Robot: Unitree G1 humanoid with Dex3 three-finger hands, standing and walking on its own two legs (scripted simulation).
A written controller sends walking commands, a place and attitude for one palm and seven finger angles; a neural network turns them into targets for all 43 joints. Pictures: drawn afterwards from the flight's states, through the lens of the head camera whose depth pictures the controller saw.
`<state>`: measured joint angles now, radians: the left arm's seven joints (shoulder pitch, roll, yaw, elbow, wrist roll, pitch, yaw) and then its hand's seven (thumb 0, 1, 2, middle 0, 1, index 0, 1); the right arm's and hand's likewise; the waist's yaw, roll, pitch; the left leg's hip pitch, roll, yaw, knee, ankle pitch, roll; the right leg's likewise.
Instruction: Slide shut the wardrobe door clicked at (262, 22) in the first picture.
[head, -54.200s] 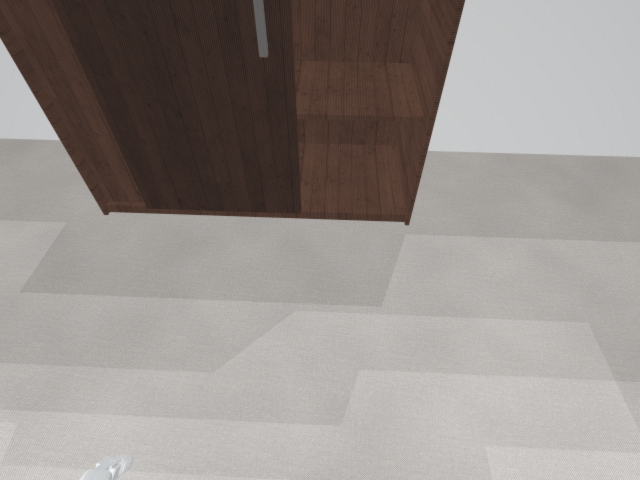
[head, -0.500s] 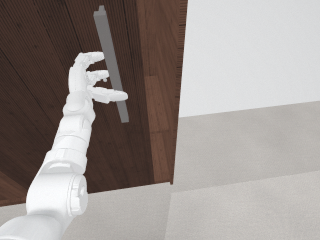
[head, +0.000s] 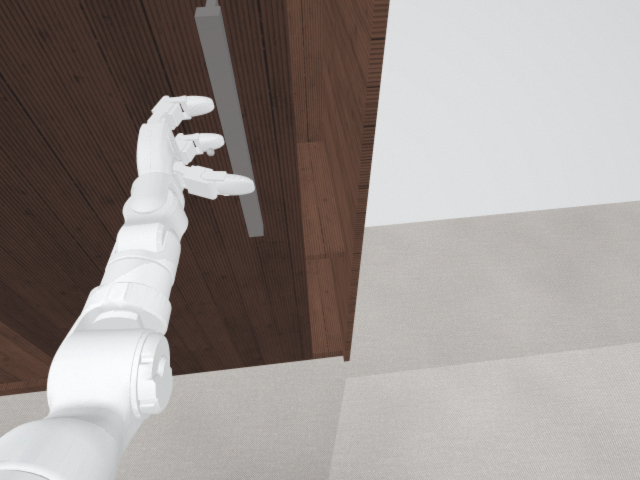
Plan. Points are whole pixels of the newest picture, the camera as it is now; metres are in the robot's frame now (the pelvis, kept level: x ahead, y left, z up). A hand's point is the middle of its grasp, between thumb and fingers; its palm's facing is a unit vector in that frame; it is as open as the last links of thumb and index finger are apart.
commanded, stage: slide the fingers in behind the handle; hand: left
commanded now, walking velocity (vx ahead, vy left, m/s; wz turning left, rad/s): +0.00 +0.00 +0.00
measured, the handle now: (238, 139) +0.52 +0.11 +0.15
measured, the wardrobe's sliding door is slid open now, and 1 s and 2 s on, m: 0.10 0.10 0.10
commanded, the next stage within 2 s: grip the handle and tug to test in 1.68 s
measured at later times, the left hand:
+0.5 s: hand (219, 155) +0.47 +0.12 +0.16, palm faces +0.09 -1.00 +0.03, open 14.0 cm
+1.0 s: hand (240, 153) +0.47 +0.10 +0.17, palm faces +0.10 -0.99 +0.03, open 14.0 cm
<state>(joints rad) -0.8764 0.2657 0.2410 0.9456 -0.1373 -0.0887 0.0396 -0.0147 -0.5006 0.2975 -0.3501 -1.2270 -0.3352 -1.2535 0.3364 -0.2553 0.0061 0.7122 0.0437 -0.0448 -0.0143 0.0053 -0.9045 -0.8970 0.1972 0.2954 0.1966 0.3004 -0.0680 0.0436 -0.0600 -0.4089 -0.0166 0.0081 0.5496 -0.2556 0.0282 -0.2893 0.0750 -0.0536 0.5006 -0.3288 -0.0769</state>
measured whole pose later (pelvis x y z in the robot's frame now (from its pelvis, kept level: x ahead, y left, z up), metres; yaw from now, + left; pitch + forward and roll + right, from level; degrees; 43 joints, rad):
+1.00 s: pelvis +0.00 +0.01 +0.00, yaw -1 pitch +6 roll +0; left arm -0.82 0.16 0.18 0.80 -0.12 -0.03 0.15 -0.01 -0.50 0.30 -0.30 -1.20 -0.30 -1.21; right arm 0.33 -0.23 0.00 0.70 0.03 -0.03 0.00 0.01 -0.90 -0.90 0.20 0.30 0.20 0.30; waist -0.07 0.04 -0.07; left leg -0.39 -0.02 0.03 0.54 -0.26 0.04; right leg -0.28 0.07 -0.03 0.50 -0.33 -0.07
